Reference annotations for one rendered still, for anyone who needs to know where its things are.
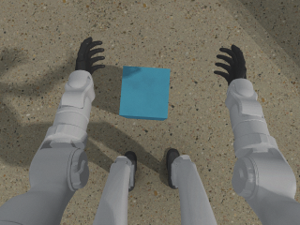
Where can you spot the carton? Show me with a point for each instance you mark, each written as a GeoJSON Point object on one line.
{"type": "Point", "coordinates": [145, 93]}

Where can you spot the robot left forearm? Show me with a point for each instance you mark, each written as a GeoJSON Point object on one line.
{"type": "Point", "coordinates": [72, 115]}

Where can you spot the robot right forearm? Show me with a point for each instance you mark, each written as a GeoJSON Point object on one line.
{"type": "Point", "coordinates": [250, 131]}

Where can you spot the robot left hand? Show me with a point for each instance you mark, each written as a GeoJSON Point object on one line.
{"type": "Point", "coordinates": [84, 60]}

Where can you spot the right robot shin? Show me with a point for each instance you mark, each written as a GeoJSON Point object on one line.
{"type": "Point", "coordinates": [183, 157]}

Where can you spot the robot left upper arm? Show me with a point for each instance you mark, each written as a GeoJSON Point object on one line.
{"type": "Point", "coordinates": [55, 175]}

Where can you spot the robot right hand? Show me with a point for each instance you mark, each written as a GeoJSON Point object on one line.
{"type": "Point", "coordinates": [237, 68]}

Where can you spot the robot right upper arm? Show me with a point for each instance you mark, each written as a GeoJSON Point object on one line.
{"type": "Point", "coordinates": [268, 186]}

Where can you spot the robot shin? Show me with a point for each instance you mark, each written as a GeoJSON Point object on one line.
{"type": "Point", "coordinates": [183, 157]}
{"type": "Point", "coordinates": [122, 158]}

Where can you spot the left robot shin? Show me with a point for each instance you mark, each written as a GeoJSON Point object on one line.
{"type": "Point", "coordinates": [122, 158]}

